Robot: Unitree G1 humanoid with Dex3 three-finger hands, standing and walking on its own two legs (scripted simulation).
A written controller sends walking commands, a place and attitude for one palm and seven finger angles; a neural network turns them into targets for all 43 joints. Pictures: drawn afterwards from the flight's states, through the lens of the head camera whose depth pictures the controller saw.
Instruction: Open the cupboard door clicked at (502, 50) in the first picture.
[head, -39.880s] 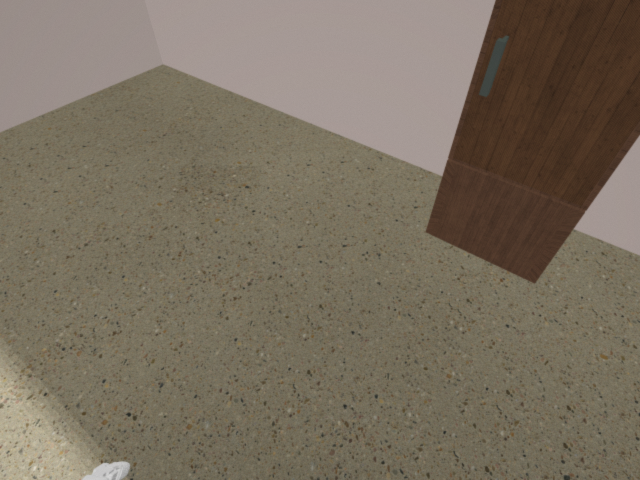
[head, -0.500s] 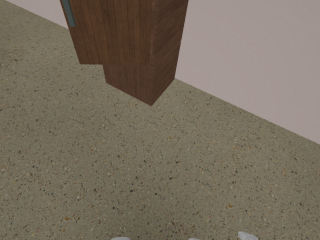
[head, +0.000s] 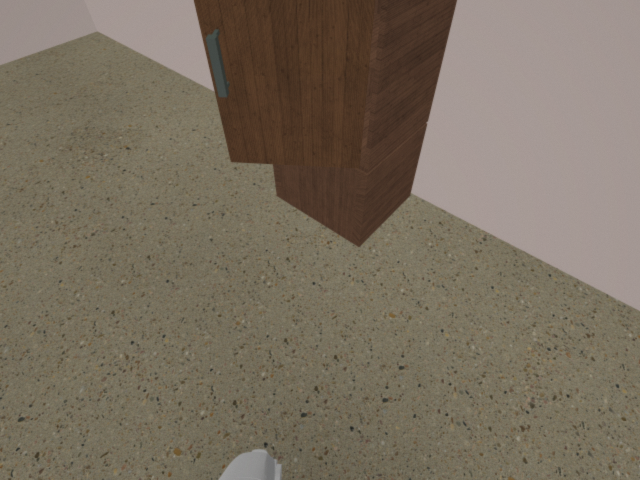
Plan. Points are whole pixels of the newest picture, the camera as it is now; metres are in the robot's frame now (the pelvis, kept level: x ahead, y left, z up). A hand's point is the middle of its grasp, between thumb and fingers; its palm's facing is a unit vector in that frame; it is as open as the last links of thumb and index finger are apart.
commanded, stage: take the last steps up to it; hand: left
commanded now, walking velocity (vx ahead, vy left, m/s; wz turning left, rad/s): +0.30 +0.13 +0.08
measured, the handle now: (220, 63) +1.05 +0.34 -0.01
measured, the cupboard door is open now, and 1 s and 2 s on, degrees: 36 36 36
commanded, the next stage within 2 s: come to a stop and stand still in 1.16 s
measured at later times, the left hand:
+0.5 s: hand (171, 399) +0.25 +0.26 -0.16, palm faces +0.02 -0.98 -0.20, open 7.4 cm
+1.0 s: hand (168, 384) +0.29 +0.29 -0.20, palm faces +0.10 -0.98 -0.15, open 7.3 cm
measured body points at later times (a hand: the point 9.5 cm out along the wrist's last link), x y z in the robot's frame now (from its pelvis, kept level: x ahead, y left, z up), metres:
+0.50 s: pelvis +0.15 +0.08 -0.01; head +0.17 +0.07 +0.44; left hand +0.25 +0.31 -0.14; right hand +0.14 -0.15 -0.17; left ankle +0.12 +0.17 -0.75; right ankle +0.22 -0.03 -0.72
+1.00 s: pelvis +0.35 +0.12 -0.02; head +0.37 +0.14 +0.43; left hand +0.28 +0.34 -0.19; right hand +0.43 -0.13 -0.16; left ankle +0.43 +0.22 -0.75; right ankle +0.24 -0.02 -0.73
